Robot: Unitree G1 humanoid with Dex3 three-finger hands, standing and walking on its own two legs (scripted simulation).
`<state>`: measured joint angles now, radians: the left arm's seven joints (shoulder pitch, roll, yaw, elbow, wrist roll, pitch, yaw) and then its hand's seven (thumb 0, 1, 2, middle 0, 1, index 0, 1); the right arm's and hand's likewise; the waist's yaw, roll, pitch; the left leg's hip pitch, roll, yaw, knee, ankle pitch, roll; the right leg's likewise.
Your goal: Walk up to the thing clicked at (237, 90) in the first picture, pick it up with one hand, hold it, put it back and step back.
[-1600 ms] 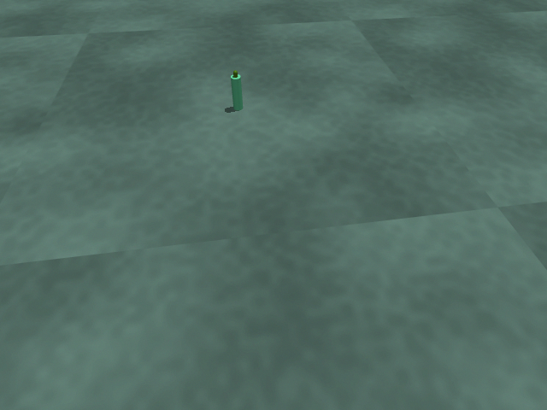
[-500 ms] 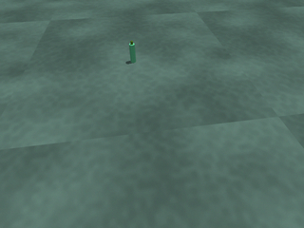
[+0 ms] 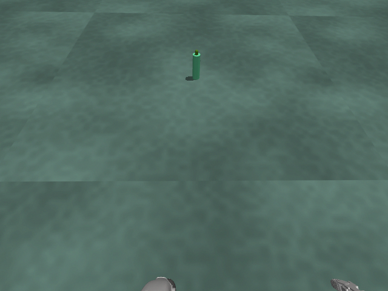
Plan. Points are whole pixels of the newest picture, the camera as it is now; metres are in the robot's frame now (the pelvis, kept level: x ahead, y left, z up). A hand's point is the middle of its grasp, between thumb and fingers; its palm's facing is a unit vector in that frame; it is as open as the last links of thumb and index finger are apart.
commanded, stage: walk up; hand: left
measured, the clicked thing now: (196, 64) +1.90 +0.13 -0.63
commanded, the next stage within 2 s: none
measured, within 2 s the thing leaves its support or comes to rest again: neither
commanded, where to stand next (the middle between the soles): +1.57 -0.07 m, yaw -2 degrees
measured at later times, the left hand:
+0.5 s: hand (123, 183) +0.40 +0.24 -0.11, palm faces -0.07 -0.90 -0.43, open 7.4 cm
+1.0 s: hand (143, 151) +0.56 +0.23 -0.16, palm faces +0.01 -0.93 -0.36, open 7.4 cm
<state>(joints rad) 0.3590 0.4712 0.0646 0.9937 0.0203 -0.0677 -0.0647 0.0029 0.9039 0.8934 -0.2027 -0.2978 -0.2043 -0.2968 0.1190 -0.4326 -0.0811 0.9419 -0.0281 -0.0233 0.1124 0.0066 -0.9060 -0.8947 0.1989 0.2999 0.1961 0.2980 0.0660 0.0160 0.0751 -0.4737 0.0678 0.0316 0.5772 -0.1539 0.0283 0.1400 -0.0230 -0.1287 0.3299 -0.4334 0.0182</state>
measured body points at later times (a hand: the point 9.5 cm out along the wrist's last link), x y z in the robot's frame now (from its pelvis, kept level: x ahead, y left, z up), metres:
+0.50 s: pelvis +0.28 -0.05 -0.01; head +0.28 -0.08 +0.44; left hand +0.40 +0.29 -0.08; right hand +0.29 -0.39 -0.14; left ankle +0.16 +0.12 -0.72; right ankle +0.40 -0.18 -0.73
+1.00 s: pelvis +0.56 -0.06 -0.01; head +0.59 -0.04 +0.44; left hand +0.56 +0.27 -0.13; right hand +0.71 -0.36 -0.10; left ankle +0.66 +0.05 -0.73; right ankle +0.41 -0.18 -0.68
